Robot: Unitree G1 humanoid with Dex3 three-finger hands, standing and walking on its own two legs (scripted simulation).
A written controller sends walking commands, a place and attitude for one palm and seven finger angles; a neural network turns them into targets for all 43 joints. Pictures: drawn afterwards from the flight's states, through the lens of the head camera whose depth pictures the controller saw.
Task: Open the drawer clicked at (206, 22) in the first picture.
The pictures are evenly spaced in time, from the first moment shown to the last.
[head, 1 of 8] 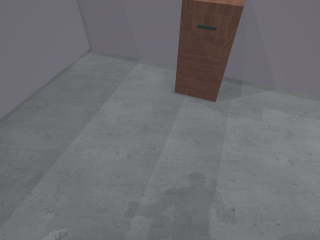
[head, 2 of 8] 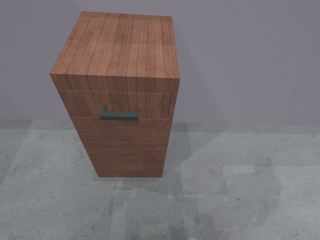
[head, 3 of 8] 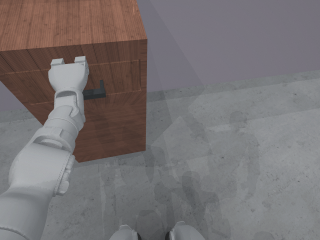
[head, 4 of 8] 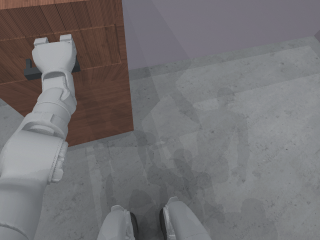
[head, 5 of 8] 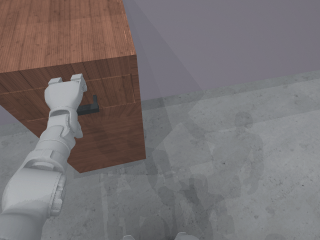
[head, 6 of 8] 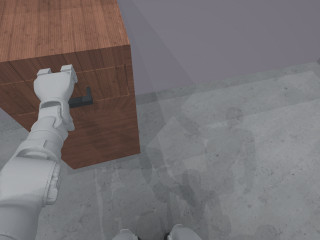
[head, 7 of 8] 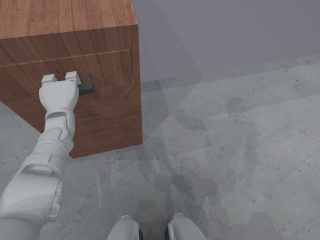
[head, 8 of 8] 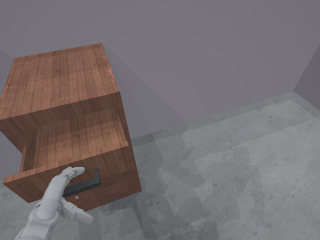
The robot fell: no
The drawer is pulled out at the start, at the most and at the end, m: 0.00 0.19 0.19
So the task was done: yes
